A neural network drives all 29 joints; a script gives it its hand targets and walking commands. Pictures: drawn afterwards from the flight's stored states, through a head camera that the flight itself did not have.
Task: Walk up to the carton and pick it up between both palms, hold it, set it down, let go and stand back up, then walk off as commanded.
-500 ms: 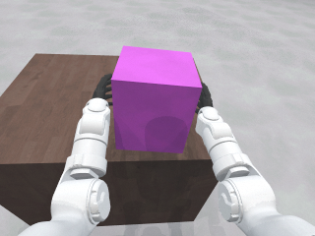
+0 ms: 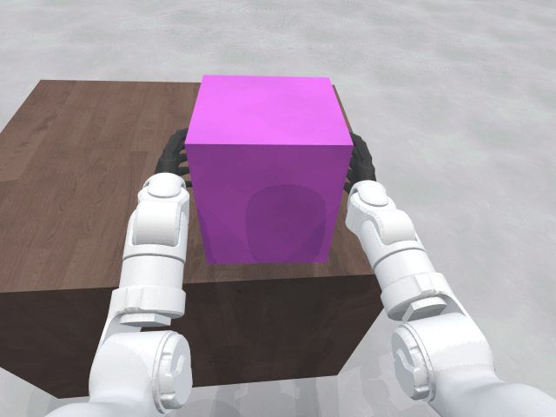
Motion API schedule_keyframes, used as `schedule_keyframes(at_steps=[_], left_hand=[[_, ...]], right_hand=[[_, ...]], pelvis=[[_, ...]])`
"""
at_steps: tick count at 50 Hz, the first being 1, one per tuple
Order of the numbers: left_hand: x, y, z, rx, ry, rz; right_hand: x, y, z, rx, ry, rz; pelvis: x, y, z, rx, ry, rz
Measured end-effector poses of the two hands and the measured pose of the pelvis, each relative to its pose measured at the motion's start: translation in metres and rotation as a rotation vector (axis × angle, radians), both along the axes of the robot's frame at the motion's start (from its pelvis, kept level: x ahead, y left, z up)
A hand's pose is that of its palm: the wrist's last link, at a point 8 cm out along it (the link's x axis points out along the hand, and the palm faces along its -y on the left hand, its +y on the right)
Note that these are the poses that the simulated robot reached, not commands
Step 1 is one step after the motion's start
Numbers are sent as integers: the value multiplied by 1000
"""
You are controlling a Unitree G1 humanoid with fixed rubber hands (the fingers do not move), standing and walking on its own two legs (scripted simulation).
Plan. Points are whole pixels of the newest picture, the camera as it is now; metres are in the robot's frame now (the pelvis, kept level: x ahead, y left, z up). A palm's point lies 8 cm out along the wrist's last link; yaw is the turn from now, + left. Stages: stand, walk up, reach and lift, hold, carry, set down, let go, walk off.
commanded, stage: reach and lift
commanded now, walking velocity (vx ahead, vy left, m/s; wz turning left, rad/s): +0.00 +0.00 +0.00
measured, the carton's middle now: (267, 172) +0.42 -0.01 +0.13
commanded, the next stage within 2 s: hold in 0.40 s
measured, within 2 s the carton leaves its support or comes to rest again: neither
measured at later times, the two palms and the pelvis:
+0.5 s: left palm (153, 165) +0.38 +0.14 +0.18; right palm (360, 169) +0.38 -0.14 +0.17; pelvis +0.00 +0.00 +0.00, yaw +0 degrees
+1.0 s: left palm (147, 141) +0.37 +0.13 +0.23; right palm (371, 146) +0.37 -0.14 +0.21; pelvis +0.01 +0.00 +0.00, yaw +0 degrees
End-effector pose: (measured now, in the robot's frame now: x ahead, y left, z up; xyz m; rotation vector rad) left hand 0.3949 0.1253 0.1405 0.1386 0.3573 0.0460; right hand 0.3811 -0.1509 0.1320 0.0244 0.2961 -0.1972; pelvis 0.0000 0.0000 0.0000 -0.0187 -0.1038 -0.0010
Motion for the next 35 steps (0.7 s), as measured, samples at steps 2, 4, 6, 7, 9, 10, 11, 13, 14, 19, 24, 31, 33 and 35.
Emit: schedule_keyframes(at_steps=[2, 4, 6, 7, 9, 10, 11, 13, 14, 19, 24, 31, 33, 35], left_hand=[[-1, 3, 6, -48, -39, 29], [-2, 6, 25, -77, -119, 57], [-4, 9, 50, -87, -209, 74], [-6, 11, 62, -87, -248, 79], [-9, 13, 80, -67, -296, 79], [-11, 14, 85, -43, -302, 73], [-13, 14, 86, -16, -294, 64], [-14, 13, 80, 28, -247, 41], [-14, 12, 73, 43, -209, 28], [-12, 6, 31, 63, -48, -8], [-15, 10, 33, -15, -81, 39], [-28, 21, 98, -42, -302, 76], [-29, 22, 103, 6, -293, 66], [-28, 21, 98, 46, -243, 56]], right_hand=[[3, 2, 5, -9, -35, 17], [8, 6, 22, -1, -110, 33], [11, 9, 47, 9, -198, 45], [11, 11, 59, 12, -236, 50], [10, 12, 76, 17, -280, 53], [8, 13, 81, 20, -282, 52], [6, 13, 82, 23, -273, 50], [0, 12, 77, 23, -227, 38], [-2, 11, 70, 24, -194, 29], [-9, 6, 28, 27, -58, 1], [-6, 10, 28, 28, -90, 17], [-9, 21, 97, 28, -298, 43], [-10, 22, 102, 30, -286, 43], [-10, 22, 95, 26, -237, 43]], pelvis=[[4, -1, 0, 0, 28, -1], [8, -3, 1, 0, 57, -3], [13, -4, 1, -1, 67, -4], [15, -4, 1, -1, 70, -4], [19, -5, 1, -2, 74, -2], [20, -5, 1, -2, 67, 0], [21, -5, 1, -3, 53, 1], [20, -4, 1, -3, 19, 2], [18, -3, 1, -3, 5, 3], [7, 1, 0, -1, -21, 6], [4, 0, 1, -1, -15, 5], [15, -3, 1, -3, 6, 3], [14, -3, 1, -3, -9, 4], [10, -2, 0, -2, -25, 5]])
